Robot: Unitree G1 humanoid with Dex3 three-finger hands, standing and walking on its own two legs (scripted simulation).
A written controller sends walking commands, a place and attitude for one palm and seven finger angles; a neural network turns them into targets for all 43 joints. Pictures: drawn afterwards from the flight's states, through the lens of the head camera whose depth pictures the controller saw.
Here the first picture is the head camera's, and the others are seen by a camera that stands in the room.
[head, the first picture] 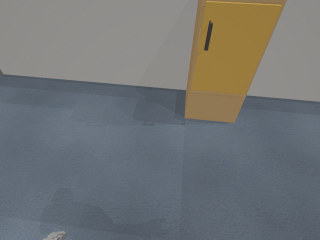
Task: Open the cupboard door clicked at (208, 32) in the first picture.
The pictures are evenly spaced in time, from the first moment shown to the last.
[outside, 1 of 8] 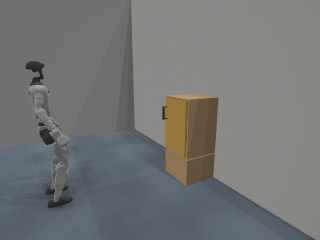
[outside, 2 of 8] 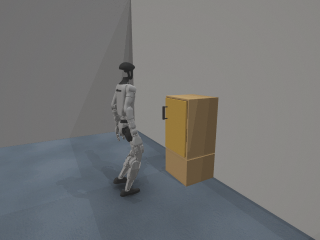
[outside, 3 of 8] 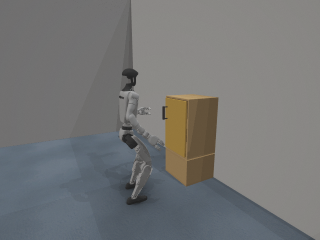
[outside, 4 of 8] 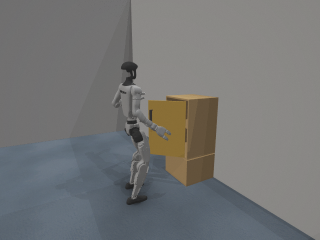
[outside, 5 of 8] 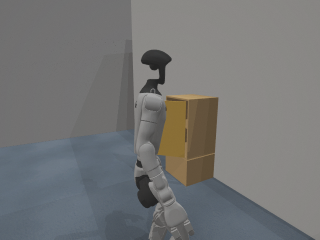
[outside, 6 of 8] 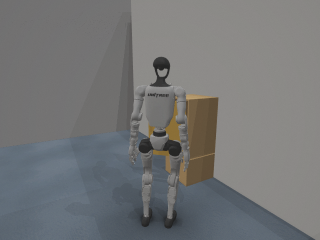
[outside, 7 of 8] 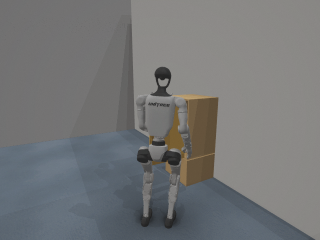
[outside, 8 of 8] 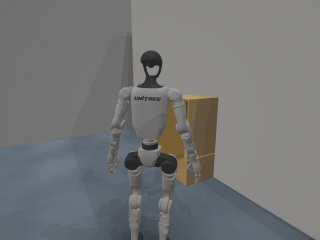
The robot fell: no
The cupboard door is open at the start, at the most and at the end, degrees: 0 92 92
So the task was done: yes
